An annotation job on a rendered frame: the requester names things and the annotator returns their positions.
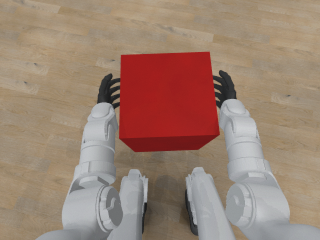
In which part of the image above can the carton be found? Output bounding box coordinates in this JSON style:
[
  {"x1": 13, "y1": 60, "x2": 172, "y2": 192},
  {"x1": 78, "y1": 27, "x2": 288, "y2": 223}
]
[{"x1": 119, "y1": 51, "x2": 220, "y2": 152}]

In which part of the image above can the left robot forearm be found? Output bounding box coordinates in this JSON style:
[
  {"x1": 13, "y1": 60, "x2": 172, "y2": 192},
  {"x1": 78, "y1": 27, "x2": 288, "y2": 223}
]
[{"x1": 61, "y1": 102, "x2": 119, "y2": 227}]

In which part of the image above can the right robot upper arm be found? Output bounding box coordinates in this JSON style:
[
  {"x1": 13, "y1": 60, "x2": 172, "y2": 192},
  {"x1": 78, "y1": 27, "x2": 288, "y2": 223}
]
[{"x1": 225, "y1": 181, "x2": 320, "y2": 240}]

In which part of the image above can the left robot upper arm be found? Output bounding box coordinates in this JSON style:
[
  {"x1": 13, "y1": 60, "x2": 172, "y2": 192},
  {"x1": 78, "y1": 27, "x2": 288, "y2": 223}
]
[{"x1": 35, "y1": 184, "x2": 123, "y2": 240}]

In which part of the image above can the right robot forearm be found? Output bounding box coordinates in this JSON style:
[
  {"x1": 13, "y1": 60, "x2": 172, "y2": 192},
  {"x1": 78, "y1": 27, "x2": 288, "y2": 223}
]
[{"x1": 218, "y1": 99, "x2": 290, "y2": 216}]

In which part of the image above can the robot left hand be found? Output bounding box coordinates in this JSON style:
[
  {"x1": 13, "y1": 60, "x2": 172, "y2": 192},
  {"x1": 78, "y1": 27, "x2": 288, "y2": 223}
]
[{"x1": 97, "y1": 73, "x2": 121, "y2": 109}]

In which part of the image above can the robot right hand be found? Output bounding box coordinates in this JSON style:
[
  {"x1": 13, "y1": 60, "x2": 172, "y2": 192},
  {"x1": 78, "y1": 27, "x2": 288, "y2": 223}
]
[{"x1": 213, "y1": 70, "x2": 237, "y2": 109}]

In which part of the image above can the right robot shin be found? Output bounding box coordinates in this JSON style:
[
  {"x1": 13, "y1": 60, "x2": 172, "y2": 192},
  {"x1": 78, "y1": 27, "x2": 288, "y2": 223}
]
[{"x1": 190, "y1": 167, "x2": 214, "y2": 225}]

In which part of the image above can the robot left thigh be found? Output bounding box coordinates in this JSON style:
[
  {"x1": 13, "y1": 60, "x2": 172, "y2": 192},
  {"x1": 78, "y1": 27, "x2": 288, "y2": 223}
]
[{"x1": 107, "y1": 173, "x2": 149, "y2": 240}]

